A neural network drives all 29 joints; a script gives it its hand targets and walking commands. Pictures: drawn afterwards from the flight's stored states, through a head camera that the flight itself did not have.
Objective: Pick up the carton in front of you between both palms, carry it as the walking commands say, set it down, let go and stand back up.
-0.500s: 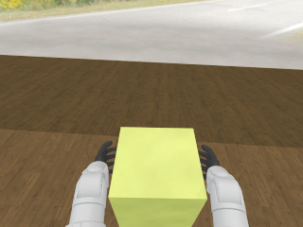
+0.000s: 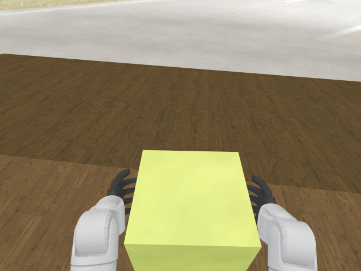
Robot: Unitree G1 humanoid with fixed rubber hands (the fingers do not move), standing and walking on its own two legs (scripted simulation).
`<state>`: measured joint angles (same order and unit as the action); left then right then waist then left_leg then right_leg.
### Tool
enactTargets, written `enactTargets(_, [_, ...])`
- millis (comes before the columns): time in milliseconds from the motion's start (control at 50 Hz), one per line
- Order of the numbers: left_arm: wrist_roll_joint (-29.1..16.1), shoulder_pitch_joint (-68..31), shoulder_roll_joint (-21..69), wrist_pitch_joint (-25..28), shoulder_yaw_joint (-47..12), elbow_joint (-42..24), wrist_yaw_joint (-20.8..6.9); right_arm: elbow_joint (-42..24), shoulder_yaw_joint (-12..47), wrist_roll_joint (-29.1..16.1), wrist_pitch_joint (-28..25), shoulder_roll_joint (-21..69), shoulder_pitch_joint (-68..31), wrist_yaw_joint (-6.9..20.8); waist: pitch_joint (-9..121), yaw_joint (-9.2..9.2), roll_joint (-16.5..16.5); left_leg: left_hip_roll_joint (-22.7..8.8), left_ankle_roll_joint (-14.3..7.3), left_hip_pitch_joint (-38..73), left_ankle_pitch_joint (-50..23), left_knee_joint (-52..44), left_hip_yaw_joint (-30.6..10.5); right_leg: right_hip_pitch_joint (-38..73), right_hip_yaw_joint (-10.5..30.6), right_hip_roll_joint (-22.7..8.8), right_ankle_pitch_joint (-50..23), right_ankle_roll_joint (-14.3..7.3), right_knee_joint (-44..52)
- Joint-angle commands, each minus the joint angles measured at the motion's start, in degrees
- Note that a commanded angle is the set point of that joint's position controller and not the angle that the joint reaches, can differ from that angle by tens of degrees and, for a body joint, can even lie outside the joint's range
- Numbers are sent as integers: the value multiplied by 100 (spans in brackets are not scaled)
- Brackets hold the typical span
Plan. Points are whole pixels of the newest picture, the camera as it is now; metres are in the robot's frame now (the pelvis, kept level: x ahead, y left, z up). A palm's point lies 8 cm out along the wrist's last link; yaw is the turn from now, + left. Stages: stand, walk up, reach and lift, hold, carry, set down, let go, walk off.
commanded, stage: carry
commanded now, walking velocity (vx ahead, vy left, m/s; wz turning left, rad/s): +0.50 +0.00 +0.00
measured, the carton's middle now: (188, 221) +0.27 -0.01 +0.01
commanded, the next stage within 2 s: none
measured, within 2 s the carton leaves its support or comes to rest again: neither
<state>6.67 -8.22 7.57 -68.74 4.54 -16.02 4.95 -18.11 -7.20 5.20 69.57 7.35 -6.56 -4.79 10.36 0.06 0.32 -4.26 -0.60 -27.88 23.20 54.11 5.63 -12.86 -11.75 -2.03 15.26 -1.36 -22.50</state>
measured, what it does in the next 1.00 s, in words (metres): walks ahead: left foot, then right foot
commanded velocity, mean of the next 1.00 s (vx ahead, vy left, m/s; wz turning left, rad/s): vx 0.50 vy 0.00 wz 0.00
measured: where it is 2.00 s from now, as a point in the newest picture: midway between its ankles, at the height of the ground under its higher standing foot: (171, 150)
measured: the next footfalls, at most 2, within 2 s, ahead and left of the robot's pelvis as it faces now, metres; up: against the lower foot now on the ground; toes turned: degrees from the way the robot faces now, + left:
left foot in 0.20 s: +0.28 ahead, +0.13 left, +0.00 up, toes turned +12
right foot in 0.66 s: +0.61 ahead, -0.07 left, +0.00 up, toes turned -13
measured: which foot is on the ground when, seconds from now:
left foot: up 0.00-0.18, down 0.20-0.70, up 0.72-1.00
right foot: down 0.00-0.22, up 0.24-0.64, down 0.66-1.00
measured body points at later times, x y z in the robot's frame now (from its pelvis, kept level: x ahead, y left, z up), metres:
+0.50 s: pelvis +0.31 +0.05 +0.01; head +0.32 +0.07 +0.46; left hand +0.60 +0.19 +0.09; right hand +0.58 -0.12 +0.09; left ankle +0.24 +0.13 -0.74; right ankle +0.38 -0.10 -0.69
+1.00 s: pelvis +0.65 +0.01 +0.01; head +0.66 +0.00 +0.46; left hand +0.93 +0.17 +0.09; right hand +0.94 -0.13 +0.08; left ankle +0.76 +0.17 -0.69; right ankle +0.58 -0.06 -0.74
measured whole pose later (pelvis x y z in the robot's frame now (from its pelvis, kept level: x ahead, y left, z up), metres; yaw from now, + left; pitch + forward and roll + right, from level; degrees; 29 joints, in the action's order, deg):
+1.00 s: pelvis +0.65 +0.01 +0.01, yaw +1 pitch +4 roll +1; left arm 5.1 -8.6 7.6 -66.5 6.3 -20.1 4.8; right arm -21.6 -4.9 6.7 67.7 7.5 -7.7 -4.6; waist 4.6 1.2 -0.3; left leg -6.6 0.0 -36.2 7.1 44.2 6.7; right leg -4.7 -13.8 -2.6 15.4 -1.9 -15.8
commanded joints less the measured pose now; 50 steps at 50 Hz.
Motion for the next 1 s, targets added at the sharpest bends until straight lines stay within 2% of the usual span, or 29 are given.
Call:
enactTargets(0, [-2321,-2820,4989,-127,-3862,-555,-1266,-397,4152,-2372,84,4867,-3125,1432,401,116,563,-248,102,-1275,-633,-772,-19,1428,1675,-1618,360,-588,1450])
enactTargets(60, [-2415,-2626,4838,-229,-3858,-384,-1336,-161,3984,-2140,153,4749,-2731,1331,250,103,746,27,129,-557,-1105,-1776,433,1093,916,-1321,-450,-478,1261])
enactTargets(120, [-2434,-2697,4778,-280,-3850,-324,-1390,-102,3894,-2038,192,4726,-2725,1306,112,87,882,185,64,395,-1720,-2414,828,695,510,-1218,-643,-291,867])
enactTargets(160, [-2440,-2792,4775,-304,-3848,-373,-1407,-51,3826,-2003,200,4709,-2709,1313,425,-20,543,460,-29,1884,-1380,-2554,1215,112,-30,-913,-1306,-78,-429])
enactTargets(180, [-2428,-2794,4718,-319,-3825,-372,-1415,4,3780,-1985,201,4680,-2661,1317,771,-133,145,120,-109,3008,-1020,-2616,692,-517,-153,-755,-1317,104,-1558])
enactTargets(200, [-2456,-2962,4686,-361,-3839,-454,-1431,90,3721,-1910,186,4617,-2584,1317,1013,-213,-1182,-1436,-633,3596,545,-3751,-2032,-1575,-171,-238,-201,413,-3280])
enactTargets(220, [-2516,-3131,4804,-381,-3903,-491,-1442,101,3736,-1910,155,4735,-2717,1318,1109,-189,-1887,-2208,-1204,4132,351,-4378,-3660,-2728,348,134,1248,399,-4476])
enactTargets(240, [-2527,-3169,4965,-341,-3916,-488,-1460,-88,3820,-2012,135,4961,-2833,1323,1107,-141,-1324,-2199,-1209,3983,-311,-4251,-3349,-2972,902,-265,1179,213,-5083])
enactTargets(260, [-2545,-3198,5106,-282,-3917,-566,-1481,-218,3909,-2088,88,5196,-2957,1342,1099,-145,-907,-1985,-1126,3720,-935,-4073,-2810,-3009,1029,-484,976,99,-5214])
enactTargets(280, [-2521,-3172,5240,-217,-3929,-600,-1480,-359,3995,-2150,31,5368,-3065,1366,1058,-125,-385,-1847,-938,3427,-1174,-4059,-2298,-2923,1117,-664,606,42,-4985])
enactTargets(300, [-2464,-3040,5320,-150,-3937,-609,-1463,-475,4074,-2205,-22,5490,-3109,1389,1035,-91,-279,-1695,-758,3170,-1372,-4150,-1777,-2734,1146,-751,265,26,-4610])
enactTargets(320, [-2368,-2883,5339,-85,-3961,-644,-1434,-515,4132,-2230,-71,5546,-3037,1415,1057,-86,-397,-1572,-637,3087,-1492,-4222,-1375,-2563,1045,-710,79,41,-4291])
enactTargets(360, [-2230,-2622,5437,14,-3983,-544,-1379,-550,4218,-2292,-123,5458,-2937,1459,977,-88,-601,-1393,-610,3098,-1817,-4319,-900,-2507,818,-586,-137,103,-3713])
enactTargets(440, [-1989,-2216,5216,85,-3933,-488,-1283,-611,4285,-2342,-131,5121,-2717,1542,653,-96,-727,-1137,-618,3371,-2657,-4307,-225,-2653,426,-404,-658,178,-2323])
enactTargets(500, [-1989,-2152,5084,19,-3912,-569,-1266,-602,4208,-2280,-78,4916,-2545,1553,236,-116,-846,-984,-588,3272,-3038,-4280,157,-2378,97,-232,-1025,167,-1298])
enactTargets(560, [-2078,-2177,4970,-97,-3907,-648,-1308,-543,4102,-2158,6,4809,-2379,1524,-101,-148,-926,-981,-524,3240,-3335,-4238,320,-1994,-142,-132,-1368,58,-752])
enactTargets(600, [-2154,-2292,4880,-157,-3888,-666,-1343,-565,4104,-2142,53,4750,-2502,1505,-9,-87,-987,-960,-400,3232,-4100,-3715,549,-1303,-305,-9,-1293,-35,-598])
enactTargets(620, [-2169,-2272,4862,-175,-3861,-623,-1359,-584,4110,-2144,76,4716,-2555,1494,219,2,-892,-802,-283,3050,-4403,-3011,811,-513,-538,221,-1124,-42,-393])
enactTargets(640, [-2181,-2228,4829,-186,-3823,-556,-1377,-610,4118,-2130,99,4661,-2572,1480,573,68,-676,-576,-152,2504,-4320,-2042,948,649,-607,354,-683,-54,-414])
enactTargets(660, [-2179,-2203,4791,-204,-3792,-545,-1390,-595,4103,-2110,120,4586,-2642,1476,934,210,-91,-475,-2,1584,-2912,-664,846,1686,680,-624,131,-132,-131])
enactTargets(680, [-2125,-2283,4737,-159,-3712,-337,-1427,-733,4198,-2150,172,4723,-2780,1454,1374,180,1614,304,288,-346,-1026,1154,558,3010,3637,-2231,1183,-1066,650])
enactTargets(700, [-2235,-2215,5001,-137,-3791,-309,-1449,-701,4186,-2140,144,4673,-2875,1460,1161,152,1559,371,149,-1045,312,1895,-158,2819,4212,-2360,242,-1191,1196])
enactTargets(720, [-2310,-2369,5162,-94,-3821,-463,-1470,-616,4223,-2173,88,4927,-2921,1467,1107,125,1157,18,-23,-1137,176,2230,-454,2600,3430,-2181,-625,-1063,1011])
enactTargets(740, [-2361,-2456,5355,-47,-3889,-516,-1485,-616,4242,-2185,14,5126,-2907,1471,1172,110,559,-187,-97,-1101,-105,2171,-552,2335,2881,-2045,-1167,-925,806])
enactTargets(760, [-2389,-2533,5481,0,-3935,-603,-1496,-556,4261,-2167,-53,5303,-2829,1466,1072,77,160,-360,-121,-1013,-441,1790,-589,1973,2342,-1903,-1446,-740,817])
enactTargets(780, [-2413,-2531,5544,43,-3982,-640,-1508,-514,4274,-2134,-113,5408,-2716,1452,1058,55,237,-423,-118,-801,-686,1408,-567,1691,1926,-1769,-1343,-557,893])
enactTargets(820, [-2448,-2376,5530,97,-4036,-665,-1550,-411,4298,-2020,-221,5483,-2450,1402,1032,66,485,-327,-66,-714,-983,922,-322,1559,1401,-1591,-1250,-464,1043])
enactTargets(900, [-2475,-2318,5207,150,-4054,-646,-1615,-436,4368,-1904,-313,5325,-2426,1302,547,74,706,-237,104,-1068,-1449,-355,90,1563,772,-1352,-1493,-527,1212])
enactTargets(980, [-2457,-2704,4637,126,-3969,-619,-1532,-594,4433,-2046,-234,4835,-3034,1233,116,189,802,-44,30,-974,-1890,-1555,444,1526,374,-1161,-1867,-568,1082])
